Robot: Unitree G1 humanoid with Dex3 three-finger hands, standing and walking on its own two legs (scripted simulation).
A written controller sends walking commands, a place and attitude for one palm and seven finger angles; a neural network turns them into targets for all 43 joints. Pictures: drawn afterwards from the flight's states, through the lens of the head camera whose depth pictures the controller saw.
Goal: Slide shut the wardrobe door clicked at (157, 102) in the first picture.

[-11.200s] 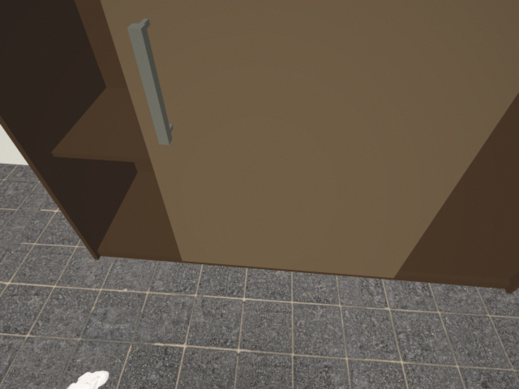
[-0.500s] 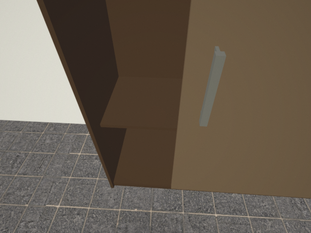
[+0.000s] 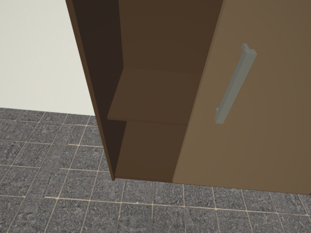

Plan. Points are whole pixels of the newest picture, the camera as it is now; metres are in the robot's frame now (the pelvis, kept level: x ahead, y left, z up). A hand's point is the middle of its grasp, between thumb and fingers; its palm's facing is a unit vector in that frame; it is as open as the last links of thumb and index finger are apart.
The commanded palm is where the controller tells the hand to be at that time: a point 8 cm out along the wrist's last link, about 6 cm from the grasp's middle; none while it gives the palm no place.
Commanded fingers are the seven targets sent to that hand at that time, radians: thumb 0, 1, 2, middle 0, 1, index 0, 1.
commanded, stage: come to a stop and stand still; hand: right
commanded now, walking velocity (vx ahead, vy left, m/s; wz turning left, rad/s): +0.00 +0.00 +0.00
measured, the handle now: (230, 87) +0.54 -0.20 +0.11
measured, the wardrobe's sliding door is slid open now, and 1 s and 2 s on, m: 0.39 0.39 0.39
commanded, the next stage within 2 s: look again from close up in 0.26 s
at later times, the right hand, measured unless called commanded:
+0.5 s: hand out of the picture -0.01 -0.19 -0.18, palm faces +0.05 +0.98 -0.21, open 7.4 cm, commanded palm none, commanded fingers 0.00 -0.90 -0.90 0.20 0.30 0.20 0.30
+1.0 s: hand out of the picture -0.04 -0.25 -0.18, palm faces +0.00 +0.99 -0.16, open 7.4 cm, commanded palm none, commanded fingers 0.00 -0.90 -0.90 0.20 0.30 0.20 0.30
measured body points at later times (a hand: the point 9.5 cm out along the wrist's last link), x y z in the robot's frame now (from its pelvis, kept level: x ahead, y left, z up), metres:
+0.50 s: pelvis +0.00 -0.02 -0.01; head -0.01 -0.01 +0.44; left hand +0.01 +0.20 -0.17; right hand -0.01 -0.24 -0.16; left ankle -0.01 +0.05 -0.74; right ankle -0.02 -0.13 -0.74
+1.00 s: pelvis -0.03 -0.09 +0.00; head -0.04 -0.10 +0.45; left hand -0.05 +0.13 -0.16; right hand -0.04 -0.31 -0.17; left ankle -0.01 +0.05 -0.74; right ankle -0.01 -0.13 -0.74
